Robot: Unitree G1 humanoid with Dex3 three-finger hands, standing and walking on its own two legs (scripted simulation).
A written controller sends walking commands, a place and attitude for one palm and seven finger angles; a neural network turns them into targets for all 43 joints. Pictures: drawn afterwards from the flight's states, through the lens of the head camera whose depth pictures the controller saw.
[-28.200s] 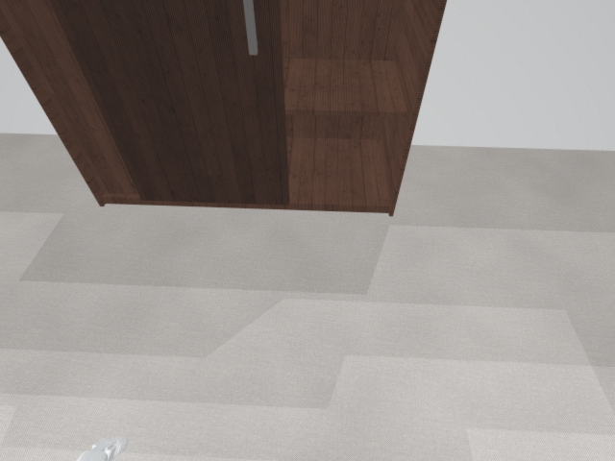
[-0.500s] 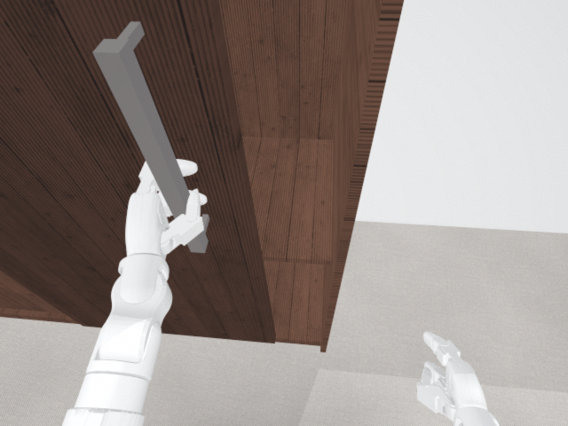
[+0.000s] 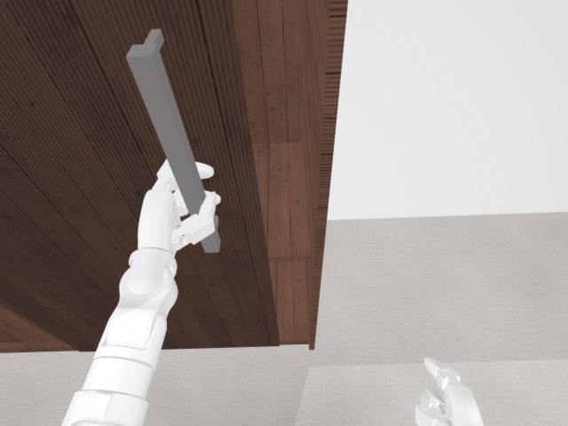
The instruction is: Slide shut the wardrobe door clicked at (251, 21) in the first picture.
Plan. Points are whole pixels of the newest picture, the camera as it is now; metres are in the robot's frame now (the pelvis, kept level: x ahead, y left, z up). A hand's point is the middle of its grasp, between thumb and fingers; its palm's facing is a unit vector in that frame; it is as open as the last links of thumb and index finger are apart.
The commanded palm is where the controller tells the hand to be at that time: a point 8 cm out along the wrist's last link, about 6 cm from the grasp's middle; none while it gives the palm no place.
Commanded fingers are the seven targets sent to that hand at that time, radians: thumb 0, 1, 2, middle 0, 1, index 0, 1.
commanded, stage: step sideways, sliding the door along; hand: left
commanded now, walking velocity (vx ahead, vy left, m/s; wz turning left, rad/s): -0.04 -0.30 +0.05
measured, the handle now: (190, 165) +0.42 +0.14 +0.16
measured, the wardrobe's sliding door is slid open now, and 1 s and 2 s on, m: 0.10 0.10 0.10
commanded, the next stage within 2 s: stop walking and hold the door there in 1.30 s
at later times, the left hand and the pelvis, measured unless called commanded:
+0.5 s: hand (206, 218) +0.36 +0.12 +0.11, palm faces +0.05 -0.99 -0.10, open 6.2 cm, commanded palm +0.34 +0.16 +0.11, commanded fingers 0.00 0.90 0.90 -0.45 -1.40 -0.45 -1.40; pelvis -0.01 +0.00 +0.00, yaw +1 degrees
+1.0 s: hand (206, 218) +0.36 +0.12 +0.11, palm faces +0.04 -0.99 -0.11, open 6.2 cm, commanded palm +0.34 +0.16 +0.11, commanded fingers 0.00 0.90 0.90 -0.45 -1.40 -0.45 -1.40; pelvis +0.00 +0.00 +0.00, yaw +1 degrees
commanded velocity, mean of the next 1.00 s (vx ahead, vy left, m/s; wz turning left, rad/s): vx -0.17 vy -0.30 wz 0.03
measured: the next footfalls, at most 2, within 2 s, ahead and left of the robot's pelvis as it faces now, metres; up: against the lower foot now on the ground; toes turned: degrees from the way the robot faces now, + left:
none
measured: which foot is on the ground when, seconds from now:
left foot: down 0.00-1.00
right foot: down 0.00-1.00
